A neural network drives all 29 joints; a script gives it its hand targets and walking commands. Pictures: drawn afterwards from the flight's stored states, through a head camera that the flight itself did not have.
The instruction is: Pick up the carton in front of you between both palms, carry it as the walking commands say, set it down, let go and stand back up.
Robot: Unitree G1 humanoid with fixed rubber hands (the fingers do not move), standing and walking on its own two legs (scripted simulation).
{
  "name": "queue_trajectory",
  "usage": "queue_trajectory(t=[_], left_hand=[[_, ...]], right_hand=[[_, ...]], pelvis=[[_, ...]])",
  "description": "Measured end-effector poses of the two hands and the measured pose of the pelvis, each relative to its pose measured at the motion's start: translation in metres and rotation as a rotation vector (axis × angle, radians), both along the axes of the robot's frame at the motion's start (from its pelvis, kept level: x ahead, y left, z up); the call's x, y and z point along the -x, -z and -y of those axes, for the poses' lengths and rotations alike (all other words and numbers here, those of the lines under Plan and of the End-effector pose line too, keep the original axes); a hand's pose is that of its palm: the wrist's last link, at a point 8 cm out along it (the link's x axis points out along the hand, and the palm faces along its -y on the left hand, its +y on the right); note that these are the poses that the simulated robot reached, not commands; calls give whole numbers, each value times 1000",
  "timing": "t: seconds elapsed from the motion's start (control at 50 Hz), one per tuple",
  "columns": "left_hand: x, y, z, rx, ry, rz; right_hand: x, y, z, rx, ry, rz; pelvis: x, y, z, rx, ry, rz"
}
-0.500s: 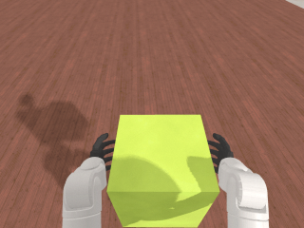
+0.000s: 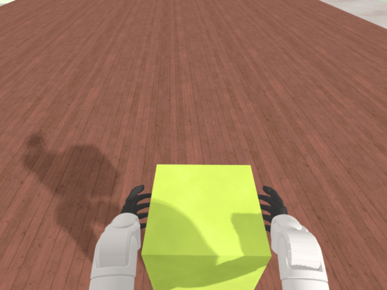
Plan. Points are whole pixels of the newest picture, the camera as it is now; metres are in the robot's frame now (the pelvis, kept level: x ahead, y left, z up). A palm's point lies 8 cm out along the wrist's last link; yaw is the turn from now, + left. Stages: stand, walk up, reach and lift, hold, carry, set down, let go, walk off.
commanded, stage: carry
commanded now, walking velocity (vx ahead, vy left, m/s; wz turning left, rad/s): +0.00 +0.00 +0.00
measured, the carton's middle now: (202, 234) +0.28 +0.00 -0.03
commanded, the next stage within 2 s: hold in 0.50 s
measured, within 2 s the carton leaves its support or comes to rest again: neither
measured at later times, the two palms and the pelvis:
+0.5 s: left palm (128, 225) +0.26 +0.16 +0.04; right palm (275, 226) +0.26 -0.14 +0.04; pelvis -0.02 +0.00 +0.00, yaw +0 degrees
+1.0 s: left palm (118, 245) +0.21 +0.16 +0.05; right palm (269, 226) +0.26 -0.13 +0.04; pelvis -0.04 -0.03 +0.01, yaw +9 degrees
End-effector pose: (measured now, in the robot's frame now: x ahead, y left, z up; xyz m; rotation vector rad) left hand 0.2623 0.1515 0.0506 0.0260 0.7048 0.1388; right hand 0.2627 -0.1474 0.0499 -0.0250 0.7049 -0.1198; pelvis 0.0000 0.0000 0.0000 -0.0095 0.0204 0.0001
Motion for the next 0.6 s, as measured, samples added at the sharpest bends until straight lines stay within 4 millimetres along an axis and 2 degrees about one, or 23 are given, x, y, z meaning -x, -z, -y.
queue_trajectory(t=[0.18, 0.34, 0.5, 0.6], left_hand=[[-2, 15, 0, -18, 18, 12], [-5, 12, -1, -15, 13, 60], [3, 12, -5, -17, 7, 44], [17, 13, -11, -29, -2, 33]], right_hand=[[-1, 16, 0, 17, -12, 12], [-4, 12, -1, 10, -5, 60], [2, 13, -5, 10, -13, 44], [10, 14, -11, 7, -32, 36]], pelvis=[[17, -1, -1, -7, 1, 3], [23, 0, -2, -8, -3, -5], [23, 1, -4, -5, -5, -5], [27, -8, -4, 3, -77, 80]])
